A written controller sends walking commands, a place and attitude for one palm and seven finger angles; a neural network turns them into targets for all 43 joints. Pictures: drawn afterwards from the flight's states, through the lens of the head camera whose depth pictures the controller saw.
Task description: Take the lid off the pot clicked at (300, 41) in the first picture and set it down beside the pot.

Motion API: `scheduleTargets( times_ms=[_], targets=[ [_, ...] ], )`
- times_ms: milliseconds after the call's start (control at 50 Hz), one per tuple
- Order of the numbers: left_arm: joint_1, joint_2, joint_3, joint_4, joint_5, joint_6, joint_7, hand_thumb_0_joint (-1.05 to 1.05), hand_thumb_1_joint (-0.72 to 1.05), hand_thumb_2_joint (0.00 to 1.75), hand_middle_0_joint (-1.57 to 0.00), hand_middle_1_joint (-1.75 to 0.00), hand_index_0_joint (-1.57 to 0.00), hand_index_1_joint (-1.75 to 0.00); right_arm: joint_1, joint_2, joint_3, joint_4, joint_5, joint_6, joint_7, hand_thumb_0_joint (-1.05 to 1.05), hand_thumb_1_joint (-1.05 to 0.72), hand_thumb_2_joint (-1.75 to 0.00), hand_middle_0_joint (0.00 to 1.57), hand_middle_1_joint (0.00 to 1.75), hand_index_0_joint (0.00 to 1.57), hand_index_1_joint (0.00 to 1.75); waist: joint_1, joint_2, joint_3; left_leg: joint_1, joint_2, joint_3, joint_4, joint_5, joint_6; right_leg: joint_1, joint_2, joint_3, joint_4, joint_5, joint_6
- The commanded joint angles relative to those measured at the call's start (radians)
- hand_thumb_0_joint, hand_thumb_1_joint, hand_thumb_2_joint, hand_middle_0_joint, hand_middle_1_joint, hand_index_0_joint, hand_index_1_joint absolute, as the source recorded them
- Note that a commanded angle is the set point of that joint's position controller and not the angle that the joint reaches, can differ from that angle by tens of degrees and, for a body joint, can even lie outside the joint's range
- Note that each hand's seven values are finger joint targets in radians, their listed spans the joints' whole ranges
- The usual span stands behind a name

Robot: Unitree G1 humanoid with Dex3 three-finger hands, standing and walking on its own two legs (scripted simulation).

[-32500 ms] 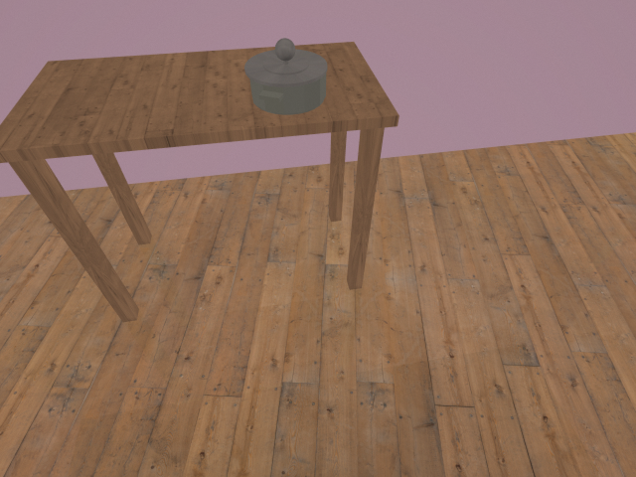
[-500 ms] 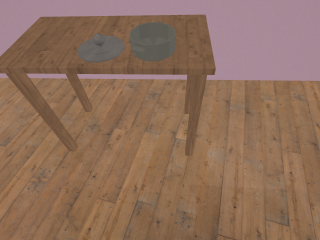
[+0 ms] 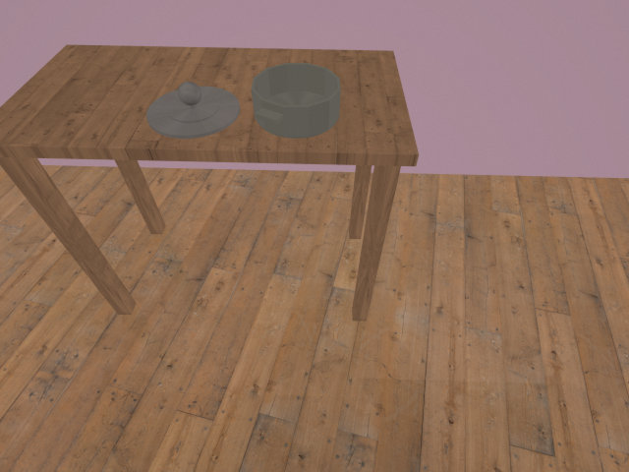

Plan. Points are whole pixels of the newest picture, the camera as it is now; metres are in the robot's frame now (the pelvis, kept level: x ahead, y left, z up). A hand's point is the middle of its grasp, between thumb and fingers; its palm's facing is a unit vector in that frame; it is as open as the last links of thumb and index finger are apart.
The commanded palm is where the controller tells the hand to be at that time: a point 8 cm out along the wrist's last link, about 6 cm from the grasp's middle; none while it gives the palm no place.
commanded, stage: let the arm hang, fingers relaxed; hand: left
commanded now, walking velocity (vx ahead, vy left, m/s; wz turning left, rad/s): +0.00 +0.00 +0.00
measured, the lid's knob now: (189, 93) +0.83 +0.32 +0.04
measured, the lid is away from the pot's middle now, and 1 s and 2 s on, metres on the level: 0.24 0.24 0.24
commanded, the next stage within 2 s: look to check the result in 1.10 s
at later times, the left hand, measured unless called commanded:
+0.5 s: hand out of the picture -0.02 +0.16 -0.18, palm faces +0.05 -0.98 -0.18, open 7.3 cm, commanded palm none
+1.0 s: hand out of the picture -0.03 +0.15 -0.18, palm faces +0.05 -0.98 -0.18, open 7.3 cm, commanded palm none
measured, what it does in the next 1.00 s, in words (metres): stands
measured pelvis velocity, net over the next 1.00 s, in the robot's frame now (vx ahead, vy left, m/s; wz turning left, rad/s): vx -0.02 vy -0.01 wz -0.01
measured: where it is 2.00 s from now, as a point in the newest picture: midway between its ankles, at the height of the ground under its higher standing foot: outside the picture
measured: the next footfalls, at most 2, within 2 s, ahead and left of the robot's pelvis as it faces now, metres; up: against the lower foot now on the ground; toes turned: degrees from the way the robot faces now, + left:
none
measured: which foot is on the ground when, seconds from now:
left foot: down 0.00-1.00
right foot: down 0.00-1.00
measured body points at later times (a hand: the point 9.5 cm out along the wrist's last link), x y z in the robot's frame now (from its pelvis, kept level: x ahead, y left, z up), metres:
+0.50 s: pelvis -0.01 +0.00 +0.00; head +0.00 -0.01 +0.45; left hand -0.02 +0.21 -0.16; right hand -0.03 -0.21 -0.16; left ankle -0.02 +0.10 -0.74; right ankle -0.05 -0.12 -0.74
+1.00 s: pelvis -0.02 -0.01 +0.00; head -0.01 -0.01 +0.45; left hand -0.03 +0.21 -0.16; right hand -0.04 -0.21 -0.16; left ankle -0.02 +0.10 -0.74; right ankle -0.05 -0.12 -0.74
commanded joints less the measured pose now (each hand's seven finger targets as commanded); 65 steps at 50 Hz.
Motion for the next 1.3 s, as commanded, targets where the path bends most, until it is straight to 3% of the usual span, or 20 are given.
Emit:
scheduleTargets(
  times_ms=[0, 480, 660, 820, 960, 1280],
  targets=[
    [0.064, 0.086, 0.016, -0.019, 0.004, -0.016, 0.002, 0.00, 0.90, 0.90, -0.20, -0.30, -0.20, -0.30, 0.072, -0.079, -0.011, -0.022, -0.001, -0.013, 0.000, 0.00, -0.90, -0.90, 0.20, 0.30, 0.20, 0.30, -0.002, 0.000, -0.006, 0.055, 0.113, -0.087, -0.058, 0.324, 0.029, -0.056, -0.080, 0.045, -0.063, 0.316, -0.034],
    [0.128, 0.048, 0.005, 0.028, 0.004, -0.021, 0.007, 0.00, 0.90, 0.90, -0.20, -0.30, -0.20, -0.30, 0.102, -0.044, -0.009, 0.017, 0.002, -0.006, 0.001, 0.00, -0.90, -0.90, 0.20, 0.30, 0.20, 0.30, -0.005, 0.001, 0.054, 0.028, 0.108, -0.089, -0.080, 0.167, 0.024, -0.121, -0.071, 0.066, -0.100, 0.198, -0.039],
    [0.138, 0.043, 0.005, 0.034, 0.004, -0.025, 0.007, 0.00, 0.90, 0.90, -0.20, -0.30, -0.20, -0.30, 0.108, -0.041, -0.007, 0.022, 0.002, -0.010, -0.001, 0.00, -0.90, -0.90, 0.20, 0.30, 0.20, 0.30, -0.006, -0.003, 0.028, 0.035, 0.109, -0.086, -0.074, 0.197, 0.023, -0.106, -0.074, 0.071, -0.095, 0.237, -0.038],
    [0.143, 0.038, 0.005, 0.035, 0.005, -0.024, 0.007, 0.00, 0.90, 0.90, -0.20, -0.30, -0.20, -0.30, 0.107, -0.038, -0.008, 0.023, 0.001, -0.007, 0.001, 0.00, -0.90, -0.90, 0.20, 0.30, 0.20, 0.30, -0.004, 0.002, 0.062, 0.016, 0.108, -0.090, -0.085, 0.147, 0.020, -0.131, -0.072, 0.073, -0.108, 0.185, -0.038],
    [0.140, 0.040, 0.007, 0.033, 0.004, -0.027, 0.007, 0.00, 0.90, 0.90, -0.20, -0.30, -0.20, -0.30, 0.114, -0.038, -0.007, 0.026, 0.001, -0.011, -0.001, 0.00, -0.90, -0.90, 0.20, 0.30, 0.20, 0.30, -0.005, -0.007, 0.027, 0.024, 0.110, -0.091, -0.079, 0.186, 0.021, -0.107, -0.072, 0.073, -0.101, 0.222, -0.038],
    [0.144, 0.038, 0.006, 0.034, 0.006, -0.026, 0.008, 0.00, 0.90, 0.90, -0.20, -0.30, -0.20, -0.30, 0.112, -0.035, -0.008, 0.027, 0.002, -0.007, 0.000, 0.00, -0.90, -0.90, 0.20, 0.30, 0.20, 0.30, -0.006, -0.011, 0.056, 0.014, 0.110, -0.095, -0.092, 0.136, 0.017, -0.137, -0.069, 0.077, -0.114, 0.169, -0.039]
  ],
)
